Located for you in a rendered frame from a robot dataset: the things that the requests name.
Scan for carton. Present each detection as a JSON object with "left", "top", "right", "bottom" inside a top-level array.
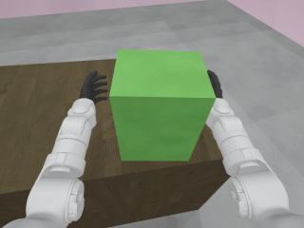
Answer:
[{"left": 109, "top": 49, "right": 216, "bottom": 162}]

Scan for robot left upper arm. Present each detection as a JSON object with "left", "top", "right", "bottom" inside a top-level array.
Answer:
[{"left": 2, "top": 177, "right": 85, "bottom": 228}]

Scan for left robot hand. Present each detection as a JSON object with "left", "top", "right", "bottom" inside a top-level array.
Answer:
[{"left": 79, "top": 70, "right": 108, "bottom": 104}]

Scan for robot right upper arm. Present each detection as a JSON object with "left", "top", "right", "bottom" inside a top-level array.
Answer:
[{"left": 228, "top": 170, "right": 304, "bottom": 228}]

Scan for right robot hand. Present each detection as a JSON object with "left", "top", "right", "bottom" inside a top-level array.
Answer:
[{"left": 207, "top": 69, "right": 223, "bottom": 99}]

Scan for pedestal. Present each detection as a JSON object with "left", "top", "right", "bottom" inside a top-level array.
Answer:
[{"left": 0, "top": 59, "right": 231, "bottom": 228}]

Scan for robot left forearm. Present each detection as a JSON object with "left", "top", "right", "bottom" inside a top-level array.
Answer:
[{"left": 26, "top": 98, "right": 97, "bottom": 215}]

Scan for robot right forearm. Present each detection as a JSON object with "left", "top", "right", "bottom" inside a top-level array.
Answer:
[{"left": 205, "top": 98, "right": 289, "bottom": 207}]

